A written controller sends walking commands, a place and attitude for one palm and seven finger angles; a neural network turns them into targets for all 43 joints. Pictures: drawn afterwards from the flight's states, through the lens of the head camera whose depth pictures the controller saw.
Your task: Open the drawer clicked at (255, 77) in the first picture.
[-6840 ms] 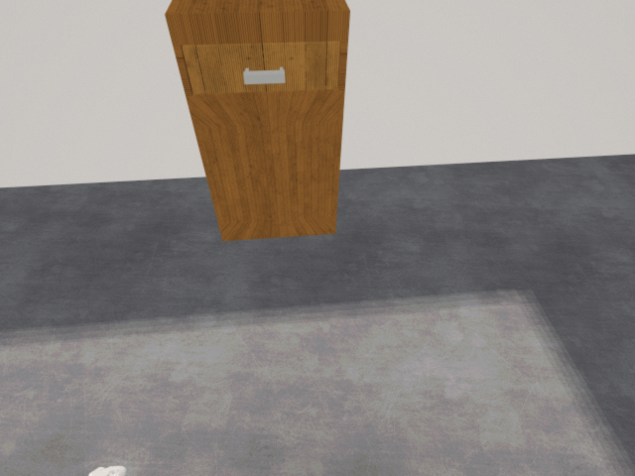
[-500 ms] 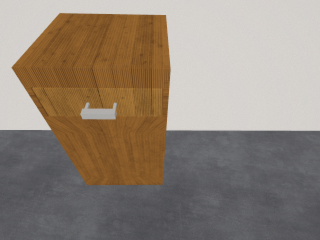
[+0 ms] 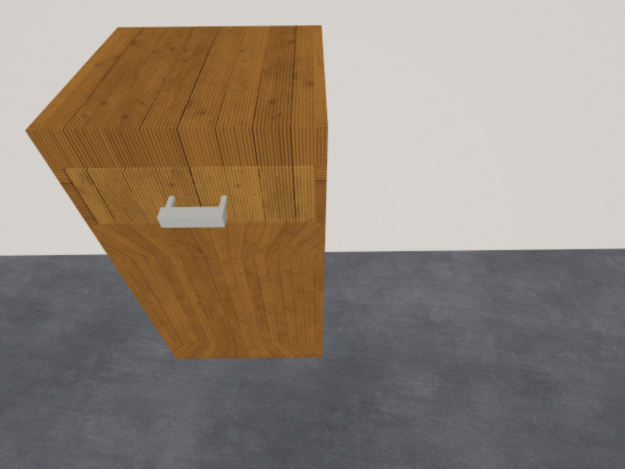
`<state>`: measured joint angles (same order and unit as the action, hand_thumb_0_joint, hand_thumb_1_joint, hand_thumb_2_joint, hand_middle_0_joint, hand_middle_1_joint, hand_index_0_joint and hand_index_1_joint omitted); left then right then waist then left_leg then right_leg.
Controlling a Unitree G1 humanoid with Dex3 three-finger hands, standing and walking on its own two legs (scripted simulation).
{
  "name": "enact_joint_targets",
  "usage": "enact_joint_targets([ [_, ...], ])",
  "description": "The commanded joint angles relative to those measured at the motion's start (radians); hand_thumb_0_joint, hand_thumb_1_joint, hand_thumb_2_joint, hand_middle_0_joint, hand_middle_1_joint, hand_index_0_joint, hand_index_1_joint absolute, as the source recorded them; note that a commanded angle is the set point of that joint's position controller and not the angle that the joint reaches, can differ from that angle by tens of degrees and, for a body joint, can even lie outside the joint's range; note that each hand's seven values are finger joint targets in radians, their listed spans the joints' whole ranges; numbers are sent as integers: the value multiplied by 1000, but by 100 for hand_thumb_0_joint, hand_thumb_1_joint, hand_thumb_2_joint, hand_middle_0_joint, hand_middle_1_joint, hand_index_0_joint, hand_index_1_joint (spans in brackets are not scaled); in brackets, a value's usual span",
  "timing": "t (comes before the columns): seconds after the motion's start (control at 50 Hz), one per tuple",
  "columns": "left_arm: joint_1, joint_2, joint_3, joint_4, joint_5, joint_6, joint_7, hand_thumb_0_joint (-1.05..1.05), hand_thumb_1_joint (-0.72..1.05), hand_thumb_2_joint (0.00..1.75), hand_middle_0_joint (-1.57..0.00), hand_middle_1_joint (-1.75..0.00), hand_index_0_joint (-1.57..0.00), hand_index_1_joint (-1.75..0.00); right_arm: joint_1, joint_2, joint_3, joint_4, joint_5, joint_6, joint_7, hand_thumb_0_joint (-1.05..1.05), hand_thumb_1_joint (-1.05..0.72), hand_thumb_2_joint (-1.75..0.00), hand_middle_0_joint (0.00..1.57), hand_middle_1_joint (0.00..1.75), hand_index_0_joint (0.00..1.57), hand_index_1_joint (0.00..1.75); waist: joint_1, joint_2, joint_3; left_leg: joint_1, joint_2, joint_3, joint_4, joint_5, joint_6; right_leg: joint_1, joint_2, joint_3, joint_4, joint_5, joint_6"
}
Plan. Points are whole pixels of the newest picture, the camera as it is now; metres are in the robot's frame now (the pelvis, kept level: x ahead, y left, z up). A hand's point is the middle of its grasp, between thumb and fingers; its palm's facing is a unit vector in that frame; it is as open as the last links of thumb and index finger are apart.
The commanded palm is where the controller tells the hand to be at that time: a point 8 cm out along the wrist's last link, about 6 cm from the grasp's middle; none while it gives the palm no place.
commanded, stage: raise the hand with hooked fingers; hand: left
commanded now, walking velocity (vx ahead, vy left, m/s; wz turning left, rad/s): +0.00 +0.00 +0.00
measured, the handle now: (195, 208) +0.55 +0.27 -0.02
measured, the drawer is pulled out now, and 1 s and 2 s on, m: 0.00 0.00 0.00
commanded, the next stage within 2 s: move the hooked fingers above the handle in 2.00 s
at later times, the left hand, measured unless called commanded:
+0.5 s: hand (172, 461) +0.14 +0.19 -0.06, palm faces -0.06 -0.14 -0.99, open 8.4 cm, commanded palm +0.14 +0.22 -0.01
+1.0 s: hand (143, 388) +0.21 +0.23 +0.00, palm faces +0.01 -0.09 -1.00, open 11.4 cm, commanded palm +0.19 +0.23 +0.06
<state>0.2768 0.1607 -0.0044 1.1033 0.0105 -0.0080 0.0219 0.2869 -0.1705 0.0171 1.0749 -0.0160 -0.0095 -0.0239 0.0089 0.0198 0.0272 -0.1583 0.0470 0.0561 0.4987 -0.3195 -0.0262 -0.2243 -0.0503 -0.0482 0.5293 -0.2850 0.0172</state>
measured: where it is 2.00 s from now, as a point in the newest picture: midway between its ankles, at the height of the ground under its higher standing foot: outside the picture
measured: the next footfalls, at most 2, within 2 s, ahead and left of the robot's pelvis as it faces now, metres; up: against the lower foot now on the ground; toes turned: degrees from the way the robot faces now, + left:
none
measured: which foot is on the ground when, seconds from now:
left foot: down 0.00-1.00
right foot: down 0.00-1.00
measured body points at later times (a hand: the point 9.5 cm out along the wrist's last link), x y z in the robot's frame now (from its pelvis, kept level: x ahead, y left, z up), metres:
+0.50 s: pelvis -0.03 -0.02 -0.04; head +0.00 -0.04 +0.41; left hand +0.14 +0.20 -0.01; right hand +0.21 -0.26 -0.09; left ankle -0.03 +0.13 -0.74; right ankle +0.00 -0.13 -0.74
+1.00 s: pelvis -0.02 +0.00 -0.02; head +0.01 -0.03 +0.43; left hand +0.20 +0.23 +0.05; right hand +0.15 -0.23 -0.14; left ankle -0.03 +0.13 -0.74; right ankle +0.00 -0.13 -0.74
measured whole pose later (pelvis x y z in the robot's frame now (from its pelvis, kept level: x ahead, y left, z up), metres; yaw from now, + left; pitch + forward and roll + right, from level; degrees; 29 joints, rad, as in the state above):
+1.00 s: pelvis -0.02 +0.00 -0.02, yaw +0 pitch +6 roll +1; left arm 0.28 0.37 -0.04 -0.01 1.03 0.00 0.32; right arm 0.19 -0.22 -0.01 0.62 -0.06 0.03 -0.01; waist 0.06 0.05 -0.05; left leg -0.42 0.05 0.06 0.70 -0.38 -0.03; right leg -0.49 -0.05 -0.03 0.73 -0.34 0.01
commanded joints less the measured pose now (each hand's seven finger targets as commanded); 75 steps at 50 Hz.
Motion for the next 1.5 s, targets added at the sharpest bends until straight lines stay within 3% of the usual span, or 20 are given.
enact_joint_targets([
  [0.0, 46, 106, 19, -29, -1, -13, 4, 0, 90, 90, -20, -30, -20, -30, 64, -88, -17, -17, 1, -18, -5, 0, -90, -90, 20, 30, 20, 30, -5, -21, 27, -51, 57, -44, -109, 187, 48, 26, -54, 55, -91, 189, -42],
  [0.06, 45, 102, 21, -23, 0, -14, 5, 0, 90, 90, -20, -30, -20, -30, 62, -83, -17, -4, 1, -19, -7, 0, -90, -90, 20, 30, 20, 30, -4, -16, 32, -42, 59, -42, -108, 209, 45, 28, -56, 53, -91, 216, -43],
  [0.08, 152, 144, 30, 17, 4, -28, 50, 0, 90, 90, -20, -30, -20, -30, -57, -122, -42, -71, 14, -19, 1, 0, -90, -90, 20, 30, 20, 30, 45, -208, 56, -147, 68, -5, 136, 188, 6, 49, -134, 146, -109, 720, -20],
  [0.1, -670, 434, 3, -1498, 154, -213, 56, 0, 88, 89, -20, -32, -20, -32, -56, -251, -30, -379, 59, -173, -51, 0, -90, -90, 20, 30, 20, 30, -49, 166, -449, 133, -44, 6, -50, 368, 70, 129, -22, 170, 2, 579, -64],
  [0.12, -170, 369, 56, -1212, 178, -120, 142, 0, 85, 88, -20, -33, -20, -33, -108, -170, -53, -336, 43, -258, -90, 0, -90, -90, 20, 30, 20, 30, 37, 310, -403, 160, -18, -4, -58, 529, 67, 59, 13, 71, 55, 300, -76],
  [0.14, 56, 160, -40, -1117, 176, 37, 191, 0, 83, 87, -21, -34, -21, -34, -128, -133, -67, -334, 79, -290, -91, 0, -90, -90, 20, 30, 20, 30, 9, 239, -229, 31, -11, -23, -68, 464, 35, -44, 40, 17, 49, 135, -64],
  [0.16, 75, 72, -106, -1105, 246, 60, 194, 0, 81, 86, -21, -36, -21, -36, -134, -140, -56, -336, 68, -304, -87, 0, -90, -90, 20, 30, 20, 30, -2, 133, -136, -39, -15, -10, -42, 399, 37, -84, 40, -10, 23, 160, -49],
  [0.18, -11, 172, -68, -1175, 338, 49, 221, 0, 78, 85, -21, -37, -21, -37, -174, -178, -62, -387, 46, -309, -83, 0, -90, -90, 20, 30, 20, 30, -20, 50, -43, -105, -38, -40, -16, 275, 42, -159, 48, 21, 6, 124, -53],
  [0.2, 37, 209, -34, -1138, 455, 41, 252, 0, 76, 84, -21, -39, -21, -39, -142, -192, -69, -401, 13, -290, -74, 0, -90, -90, 20, 30, 20, 30, -24, -53, -93, -152, -48, -31, 17, 209, 46, -203, 52, 2, 16, 46, -51],
  [0.28, 378, 150, -68, -1002, 838, 31, 339, 0, 67, 80, -22, -45, -22, -45, -193, -181, -102, -562, -42, -184, -8, 0, -90, -90, 20, 30, 20, 30, 82, -215, -88, -341, -79, -17, 98, 108, 25, -254, 69, 73, 50, -115, -73],
  [0.38, 346, 242, 15, -1129, 1075, -50, 421, 0, 55, 75, -22, -53, -22, -53, -286, -163, -92, -670, -46, -52, 65, 0, -90, -90, 20, 30, 20, 30, 143, -177, -183, -429, -98, 7, 177, 83, 33, -223, 49, 136, 137, -1, -89],
  [0.42, 210, 288, 50, -1206, 1139, -66, 469, 0, 50, 73, -23, -55, -23, -55, -291, -157, -94, -689, -58, -30, 72, 0, -90, -90, 20, 30, 20, 30, 123, -124, -236, -410, -108, 7, 231, 70, 36, -303, 50, 178, 162, -27, -89],
  [0.54, -199, 349, 70, -1395, 1114, -57, 569, 0, 36, 67, -24, -64, -24, -64, -271, -143, -101, -686, -70, -23, 34, 0, -90, -90, 20, 30, 20, 30, 13, -18, -352, -296, -103, -25, 365, -8, 52, -481, 37, 192, 172, -168, -69],
  [0.6, -201, 347, 44, -1345, 1082, -12, 541, 0, 29, 64, -24, -69, -24, -69, -278, -144, -89, -676, -65, -29, 18, 0, -90, -90, 20, 30, 20, 30, 6, 2, -342, -289, -98, -13, 334, -1, 54, -423, 42, 134, 160, -126, -62],
  [0.7, -121, 324, 10, -1245, 1029, 101, 411, 0, 18, 59, -25, -76, -25, -76, -308, -145, -62, -660, -43, -15, -10, 0, -90, -90, 20, 30, 20, 30, 42, -54, -312, -306, -85, -9, 216, 76, 55, -201, 51, 57, 131, 66, -45],
  [0.8, -26, 345, 37, -1244, 1005, 87, 298, 0, 6, 54, -26, -84, -26, -84, -298, -149, -47, -646, -38, -9, -9, 0, -90, -90, 20, 30, 20, 30, 78, -87, -252, -284, -75, -12, 131, 132, 50, -102, 44, 51, 94, 140, -45],
  [0.92, -123, 381, 94, -1326, 1020, -6, 341, 0, -8, 48, -27, -93, -27, -93, -262, -150, -70, -634, -48, -18, 4, 0, -90, -90, 20, 30, 20, 30, 75, -11, -282, -202, -69, -15, 105, 186, 46, -112, 48, 31, 89, 142, -58],
  [1.04, -246, 379, 81, -1323, 1010, 23, 374, 0, -22, 42, -28, -102, -28, -102, -264, -165, -88, -617, -33, -21, 10, 0, -90, -90, 20, 30, 20, 30, 56, 2, -294, -167, -65, -24, 89, 233, 41, -117, 53, 8, 90, 160, -59],
  [1.22, -365, 402, 33, -1292, 996, 103, 241, 0, -43, 33, -29, -115, -29, -115, -294, -167, -71, -608, -7, 4, 0, 0, -90, -90, 20, 30, 20, 30, 77, 1, -245, -110, -66, -17, -4, 276, 42, -16, 52, 0, 24, 203, -56],
  [1.48, -640, 475, 50, -1240, 971, 69, 110, 0, -50, 30, -30, -120, -30, -120, -296, -163, -50, -586, 6, 21, -13, 0, -90, -90, 20, 30, 20, 30, 73, 11, -265, -32, -81, 1, -70, 317, 44, 98, 51, 9, -67, 275, -50],
])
